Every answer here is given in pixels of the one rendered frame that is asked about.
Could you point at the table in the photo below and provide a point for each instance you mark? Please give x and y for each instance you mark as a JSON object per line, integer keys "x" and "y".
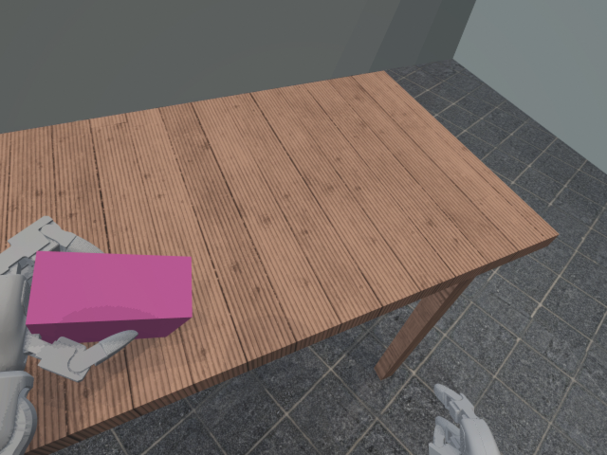
{"x": 307, "y": 211}

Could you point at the robot left hand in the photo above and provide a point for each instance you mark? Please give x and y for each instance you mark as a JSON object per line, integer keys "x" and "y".
{"x": 64, "y": 357}

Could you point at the robot left forearm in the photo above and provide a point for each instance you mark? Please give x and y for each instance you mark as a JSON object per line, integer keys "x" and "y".
{"x": 18, "y": 417}

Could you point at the sponge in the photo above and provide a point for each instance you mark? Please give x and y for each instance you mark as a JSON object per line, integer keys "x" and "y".
{"x": 88, "y": 297}

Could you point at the robot right hand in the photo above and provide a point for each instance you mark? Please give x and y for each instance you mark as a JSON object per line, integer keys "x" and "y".
{"x": 474, "y": 436}

